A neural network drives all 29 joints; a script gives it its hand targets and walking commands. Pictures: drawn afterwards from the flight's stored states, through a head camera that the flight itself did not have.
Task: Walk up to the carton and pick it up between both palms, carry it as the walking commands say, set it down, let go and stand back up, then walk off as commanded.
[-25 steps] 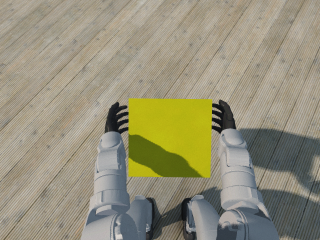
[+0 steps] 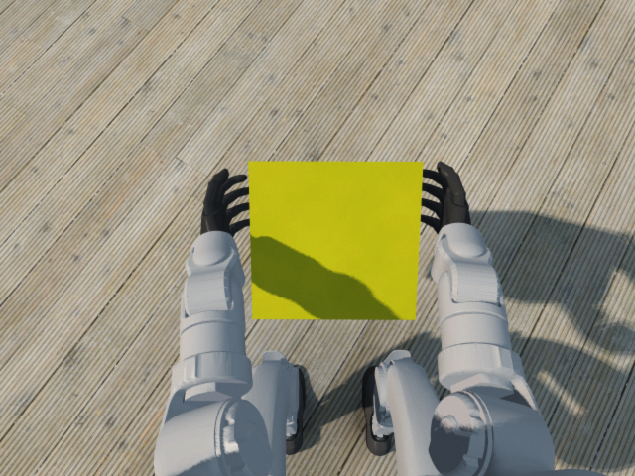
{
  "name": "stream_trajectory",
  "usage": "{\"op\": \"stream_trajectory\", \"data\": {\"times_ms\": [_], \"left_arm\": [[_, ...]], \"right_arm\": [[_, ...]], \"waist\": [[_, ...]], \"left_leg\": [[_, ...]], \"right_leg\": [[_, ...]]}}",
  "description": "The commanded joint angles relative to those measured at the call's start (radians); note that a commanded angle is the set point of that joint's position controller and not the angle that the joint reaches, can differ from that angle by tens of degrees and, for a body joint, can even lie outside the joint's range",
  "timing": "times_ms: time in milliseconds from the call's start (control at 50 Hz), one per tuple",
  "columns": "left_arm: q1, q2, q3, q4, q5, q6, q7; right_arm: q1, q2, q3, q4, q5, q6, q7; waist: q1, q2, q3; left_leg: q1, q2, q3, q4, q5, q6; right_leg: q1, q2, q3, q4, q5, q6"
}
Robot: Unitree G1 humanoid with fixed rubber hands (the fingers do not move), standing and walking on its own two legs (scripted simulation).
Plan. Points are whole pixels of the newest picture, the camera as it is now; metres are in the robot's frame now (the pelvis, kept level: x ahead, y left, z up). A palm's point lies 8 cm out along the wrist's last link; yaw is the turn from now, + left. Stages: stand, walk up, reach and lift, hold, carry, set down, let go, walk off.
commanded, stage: set down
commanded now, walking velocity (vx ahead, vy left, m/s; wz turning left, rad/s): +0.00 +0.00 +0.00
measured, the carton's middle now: (331, 229) +0.44 +0.01 -0.17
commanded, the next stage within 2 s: none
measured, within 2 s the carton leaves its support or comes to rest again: neither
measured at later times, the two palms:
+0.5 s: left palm (232, 236) +0.42 +0.16 -0.14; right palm (427, 229) +0.43 -0.13 -0.15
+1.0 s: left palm (244, 238) +0.44 +0.16 -0.24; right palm (410, 231) +0.45 -0.13 -0.24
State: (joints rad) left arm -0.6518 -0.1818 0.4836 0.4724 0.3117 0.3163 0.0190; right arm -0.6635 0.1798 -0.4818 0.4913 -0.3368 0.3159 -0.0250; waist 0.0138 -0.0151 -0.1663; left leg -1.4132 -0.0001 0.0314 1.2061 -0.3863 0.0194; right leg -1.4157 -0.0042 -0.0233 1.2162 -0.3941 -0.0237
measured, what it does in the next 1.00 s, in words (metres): lowers itself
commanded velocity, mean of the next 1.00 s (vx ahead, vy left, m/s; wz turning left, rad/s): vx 0.00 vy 0.00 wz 0.00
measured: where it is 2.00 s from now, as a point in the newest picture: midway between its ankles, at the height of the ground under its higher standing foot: (334, 425)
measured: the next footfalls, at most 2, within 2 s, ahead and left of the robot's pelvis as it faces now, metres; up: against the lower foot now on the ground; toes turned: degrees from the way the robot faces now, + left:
none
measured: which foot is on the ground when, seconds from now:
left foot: down 0.00-1.00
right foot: down 0.00-1.00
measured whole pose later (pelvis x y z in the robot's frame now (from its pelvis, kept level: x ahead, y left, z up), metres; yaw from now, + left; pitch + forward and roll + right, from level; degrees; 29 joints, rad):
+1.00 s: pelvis -0.03 +0.00 -0.15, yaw +1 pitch +45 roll -1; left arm -0.97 -0.04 0.45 0.66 0.22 0.30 0.12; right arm -0.98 0.04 -0.45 0.67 -0.22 0.30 -0.13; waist 0.01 0.00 -0.17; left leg -2.06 -0.03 0.00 1.76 -0.49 0.01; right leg -2.05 0.03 -0.01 1.77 -0.51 -0.01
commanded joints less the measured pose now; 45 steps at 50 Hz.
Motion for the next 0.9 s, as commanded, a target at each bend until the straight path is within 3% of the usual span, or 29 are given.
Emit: {"op": "stream_trajectory", "data": {"times_ms": [0, 280, 460, 540, 880], "left_arm": [[-0.55, -0.897, -0.611, 0.111, -0.157, -0.017, -0.281], [-0.657, -0.856, -0.598, 0.155, -0.19, -0.016, -0.255], [-0.745, -0.834, -0.56, 0.197, -0.199, -0.009, -0.233], [-0.819, -0.82, -0.542, 0.215, -0.197, -0.008, -0.217], [-0.911, -0.772, -0.542, 0.218, -0.221, -0.038, -0.187]], "right_arm": [[-0.528, 0.915, 0.602, 0.119, 0.152, -0.016, 0.275], [-0.65, 0.893, 0.612, 0.151, 0.2, -0.016, 0.221], [-0.744, 0.853, 0.568, 0.196, 0.206, -0.017, 0.204], [-0.818, 0.838, 0.545, 0.217, 0.218, -0.015, 0.206], [-0.896, 0.791, 0.535, 0.222, 0.24, -0.037, 0.183]], "waist": [[0.011, -0.001, -0.801], [0.024, -0.009, -0.888], [0.01, -0.006, -0.909], [0.001, 0.013, -0.921], [-0.006, 0.018, -0.988]], "left_leg": [[0.374, -0.15, -0.063, -0.051, 0.245, -0.019], [0.159, -0.156, -0.051, 0.115, 0.174, -0.022], [0.09, -0.16, -0.049, 0.2, 0.13, -0.03], [0.065, -0.162, -0.046, 0.226, 0.05, -0.032], [-0.057, -0.166, -0.026, 0.385, 0.131, -0.036]], "right_leg": [[0.377, 0.148, 0.069, -0.062, 0.235, 0.02], [0.223, 0.165, 0.058, 0.099, 0.174, 0.034], [0.086, 0.169, 0.038, 0.193, 0.116, 0.034], [0.036, 0.167, 0.032, 0.221, 0.037, 0.031], [-0.085, 0.171, 0.017, 0.373, 0.112, 0.037]]}}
